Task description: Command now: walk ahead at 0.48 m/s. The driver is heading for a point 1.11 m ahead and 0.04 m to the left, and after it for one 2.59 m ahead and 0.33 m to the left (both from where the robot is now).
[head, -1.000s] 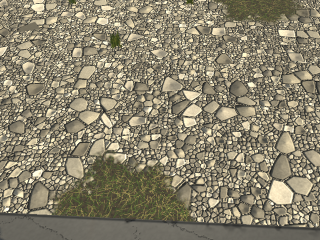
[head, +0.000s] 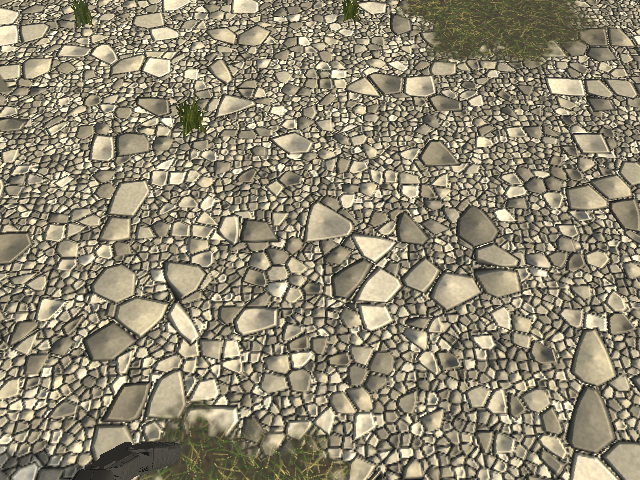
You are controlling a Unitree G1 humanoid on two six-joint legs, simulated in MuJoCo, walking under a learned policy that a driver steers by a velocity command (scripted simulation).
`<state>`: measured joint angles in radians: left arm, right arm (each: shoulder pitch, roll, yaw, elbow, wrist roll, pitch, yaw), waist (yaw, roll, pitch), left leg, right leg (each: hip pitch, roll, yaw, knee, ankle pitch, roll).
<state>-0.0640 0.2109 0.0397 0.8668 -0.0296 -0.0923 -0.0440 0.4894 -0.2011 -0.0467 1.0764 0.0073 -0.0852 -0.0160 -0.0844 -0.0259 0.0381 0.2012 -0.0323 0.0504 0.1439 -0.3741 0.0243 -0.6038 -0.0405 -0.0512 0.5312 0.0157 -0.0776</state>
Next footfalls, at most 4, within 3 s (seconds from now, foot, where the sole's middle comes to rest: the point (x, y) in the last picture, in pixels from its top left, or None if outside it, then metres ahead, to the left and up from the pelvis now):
0.04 right None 0.23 -0.11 -0.76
0.60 left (242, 444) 0.54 0.13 -0.76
1.18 right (339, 307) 0.85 -0.10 -0.76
1.76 left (235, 216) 1.16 0.15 -0.76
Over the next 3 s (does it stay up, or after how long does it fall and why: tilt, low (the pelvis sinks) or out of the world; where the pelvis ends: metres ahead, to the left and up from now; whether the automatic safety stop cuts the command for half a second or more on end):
stays up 1.64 0.21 0.02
